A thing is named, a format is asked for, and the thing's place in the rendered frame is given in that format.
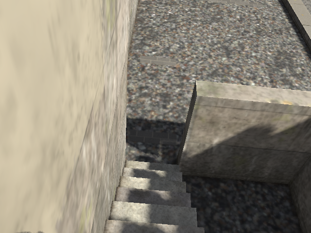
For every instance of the stairs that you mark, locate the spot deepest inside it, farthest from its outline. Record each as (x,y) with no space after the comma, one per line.
(152,198)

